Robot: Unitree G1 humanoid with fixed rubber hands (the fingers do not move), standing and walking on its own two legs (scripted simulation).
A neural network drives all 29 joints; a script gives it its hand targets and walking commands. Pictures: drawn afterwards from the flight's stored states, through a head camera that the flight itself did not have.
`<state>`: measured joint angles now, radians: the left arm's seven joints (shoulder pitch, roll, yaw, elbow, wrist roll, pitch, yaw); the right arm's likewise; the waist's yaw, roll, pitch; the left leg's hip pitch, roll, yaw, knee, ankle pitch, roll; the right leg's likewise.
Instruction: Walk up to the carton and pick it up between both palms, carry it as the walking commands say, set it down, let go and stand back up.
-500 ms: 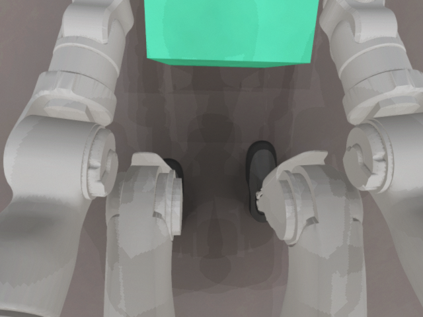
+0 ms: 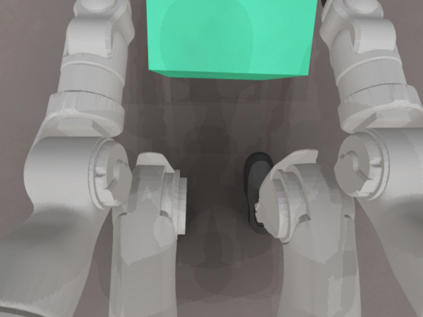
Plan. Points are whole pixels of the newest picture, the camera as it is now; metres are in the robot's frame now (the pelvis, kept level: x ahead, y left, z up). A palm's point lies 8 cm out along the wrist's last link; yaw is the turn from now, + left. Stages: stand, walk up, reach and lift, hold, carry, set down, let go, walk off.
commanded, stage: reach and lift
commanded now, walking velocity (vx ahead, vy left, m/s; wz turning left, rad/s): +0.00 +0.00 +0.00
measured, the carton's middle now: (223, 8) +0.54 -0.02 -0.24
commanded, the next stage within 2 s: none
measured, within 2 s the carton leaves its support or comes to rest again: leaves its support in 0.26 s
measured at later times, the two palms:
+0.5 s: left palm out of the picture +0.56 +0.14 -0.10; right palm out of the picture +0.54 -0.15 -0.11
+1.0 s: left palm out of the picture +0.55 +0.14 -0.05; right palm out of the picture +0.54 -0.15 -0.05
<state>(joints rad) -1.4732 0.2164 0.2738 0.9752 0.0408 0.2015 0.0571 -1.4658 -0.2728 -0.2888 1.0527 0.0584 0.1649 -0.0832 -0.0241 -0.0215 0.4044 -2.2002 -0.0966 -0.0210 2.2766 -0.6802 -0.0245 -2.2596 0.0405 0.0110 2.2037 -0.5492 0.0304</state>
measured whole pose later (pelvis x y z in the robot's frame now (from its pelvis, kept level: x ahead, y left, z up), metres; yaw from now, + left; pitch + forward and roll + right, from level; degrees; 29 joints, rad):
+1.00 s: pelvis +0.01 -0.01 +0.06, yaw +2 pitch +45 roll +1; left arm -1.28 0.12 0.36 0.76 0.12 0.31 0.08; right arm -1.25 -0.08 -0.42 0.71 -0.12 0.34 -0.13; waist -0.03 0.00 0.07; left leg -2.17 -0.13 -0.04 2.02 -0.63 -0.05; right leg -2.22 0.10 0.06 1.98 -0.53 0.06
